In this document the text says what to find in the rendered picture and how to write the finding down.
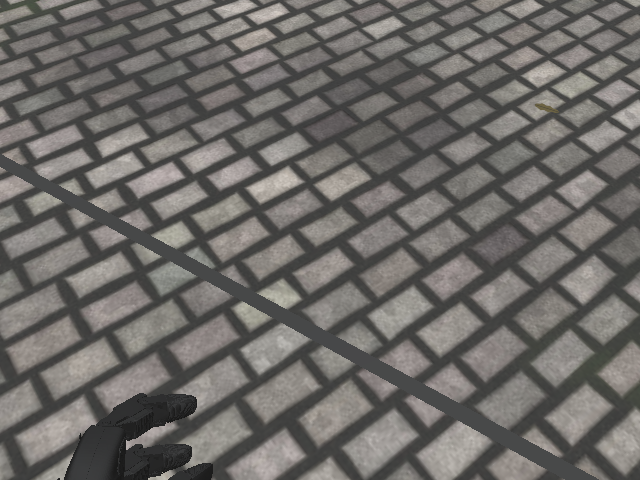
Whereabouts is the robot left hand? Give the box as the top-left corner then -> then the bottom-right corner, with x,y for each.
57,393 -> 213,480

